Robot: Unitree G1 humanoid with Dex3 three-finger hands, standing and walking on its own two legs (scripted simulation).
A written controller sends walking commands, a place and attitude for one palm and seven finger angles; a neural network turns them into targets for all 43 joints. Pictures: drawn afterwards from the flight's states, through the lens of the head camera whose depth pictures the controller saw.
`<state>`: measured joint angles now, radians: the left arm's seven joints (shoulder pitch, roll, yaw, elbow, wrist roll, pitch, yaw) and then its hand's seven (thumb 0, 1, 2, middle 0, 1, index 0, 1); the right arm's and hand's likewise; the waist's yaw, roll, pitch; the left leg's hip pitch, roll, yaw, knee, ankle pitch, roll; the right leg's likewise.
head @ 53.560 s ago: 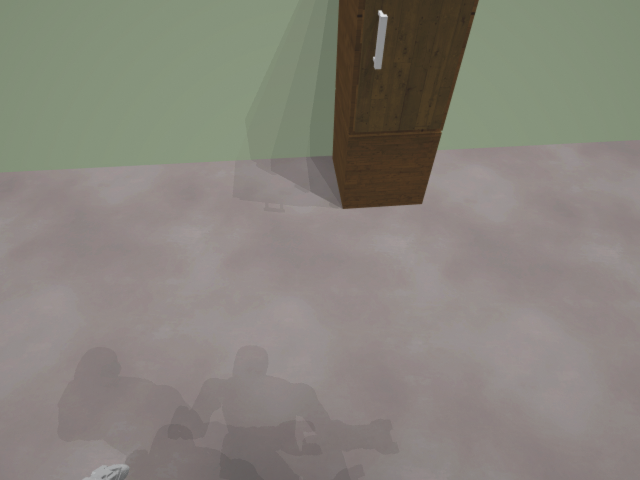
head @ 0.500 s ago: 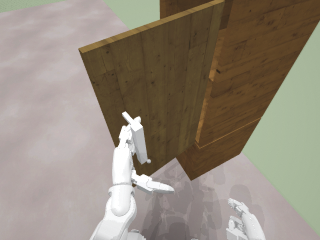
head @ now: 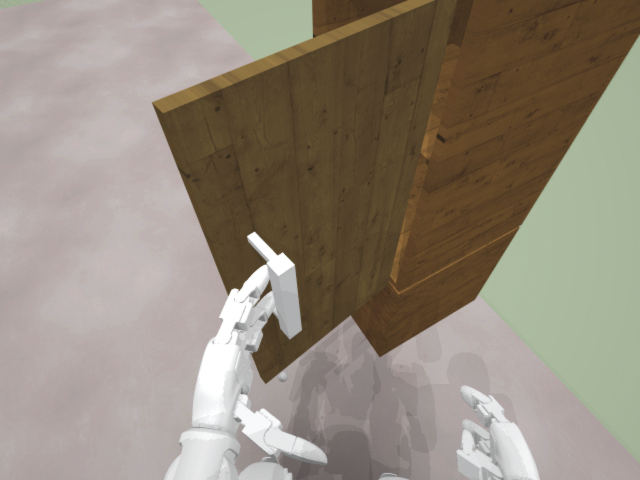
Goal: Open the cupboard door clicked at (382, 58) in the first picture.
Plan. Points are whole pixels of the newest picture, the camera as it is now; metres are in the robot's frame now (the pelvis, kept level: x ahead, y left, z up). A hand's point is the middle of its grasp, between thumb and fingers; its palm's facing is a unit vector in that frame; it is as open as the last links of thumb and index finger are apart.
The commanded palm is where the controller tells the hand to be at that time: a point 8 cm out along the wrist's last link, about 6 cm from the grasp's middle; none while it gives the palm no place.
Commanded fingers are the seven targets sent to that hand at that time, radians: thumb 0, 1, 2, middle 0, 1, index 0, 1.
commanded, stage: slide the hand sideways off the handle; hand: left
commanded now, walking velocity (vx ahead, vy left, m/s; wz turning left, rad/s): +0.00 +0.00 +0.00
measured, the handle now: (275, 288) +0.33 +0.07 +0.07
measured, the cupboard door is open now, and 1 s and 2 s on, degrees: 100 100 100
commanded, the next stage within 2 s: draw the hand back to the body in 0.60 s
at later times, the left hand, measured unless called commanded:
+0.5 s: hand (229, 416) +0.18 +0.10 +0.08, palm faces -0.04 -1.00 +0.00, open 16.3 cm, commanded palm +0.15 +0.16 +0.07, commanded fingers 0.00 -0.50 0.30 -0.15 -0.30 -0.15 -0.30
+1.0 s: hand (175, 420) +0.17 +0.14 +0.11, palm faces -0.02 -1.00 -0.05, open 16.3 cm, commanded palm +0.14 +0.20 +0.12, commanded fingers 0.00 -0.50 0.30 -0.15 -0.30 -0.15 -0.30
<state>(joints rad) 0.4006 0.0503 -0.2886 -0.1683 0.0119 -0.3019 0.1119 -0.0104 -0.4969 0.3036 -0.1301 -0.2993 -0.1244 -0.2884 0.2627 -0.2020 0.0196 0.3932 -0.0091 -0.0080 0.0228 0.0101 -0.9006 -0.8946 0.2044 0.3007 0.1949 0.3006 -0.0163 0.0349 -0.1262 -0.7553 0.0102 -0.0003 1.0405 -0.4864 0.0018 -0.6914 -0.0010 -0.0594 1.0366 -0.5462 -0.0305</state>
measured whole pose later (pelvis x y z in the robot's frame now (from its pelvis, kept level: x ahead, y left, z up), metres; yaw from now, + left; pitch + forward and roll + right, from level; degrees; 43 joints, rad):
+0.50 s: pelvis +0.00 -0.01 -0.01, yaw +0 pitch +13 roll -1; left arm 0.64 0.13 -0.14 -0.34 -0.10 -0.34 -0.04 -0.01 -0.50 0.30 -0.15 -0.30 -0.15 -0.30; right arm 0.27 -0.21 0.01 0.36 0.01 -0.02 -0.01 0.01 -0.90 -0.89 0.21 0.30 0.20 0.30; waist -0.01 0.04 -0.15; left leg -0.81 0.02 -0.02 1.10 -0.51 -0.01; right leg -0.73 0.01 -0.08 1.08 -0.57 -0.04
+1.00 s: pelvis -0.01 +0.00 +0.00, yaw +0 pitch +9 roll -2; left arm 0.65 0.21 0.00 -0.41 -0.20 -0.25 -0.11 -0.01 -0.50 0.30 -0.15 -0.30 -0.15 -0.30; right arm 0.29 -0.20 0.03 0.39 0.04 -0.05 -0.05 0.01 -0.90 -0.89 0.21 0.30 0.20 0.30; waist -0.01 0.06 -0.15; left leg -0.72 0.02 -0.03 1.04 -0.48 0.00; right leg -0.64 0.02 -0.09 1.00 -0.52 -0.03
